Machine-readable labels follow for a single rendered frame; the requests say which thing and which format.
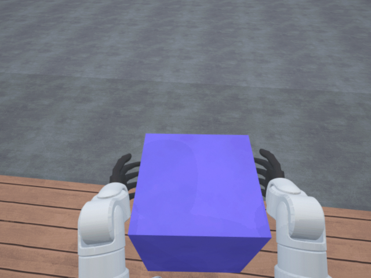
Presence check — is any robot right forearm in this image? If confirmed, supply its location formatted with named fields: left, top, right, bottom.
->
left=265, top=178, right=332, bottom=278

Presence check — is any robot left hand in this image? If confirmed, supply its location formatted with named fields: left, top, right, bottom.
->
left=110, top=153, right=140, bottom=200

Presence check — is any robot left forearm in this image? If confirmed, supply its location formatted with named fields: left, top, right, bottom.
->
left=78, top=182, right=131, bottom=278

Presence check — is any robot right hand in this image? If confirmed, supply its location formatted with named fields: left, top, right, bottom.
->
left=254, top=149, right=285, bottom=197

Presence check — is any carton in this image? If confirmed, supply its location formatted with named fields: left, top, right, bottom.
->
left=128, top=133, right=272, bottom=273

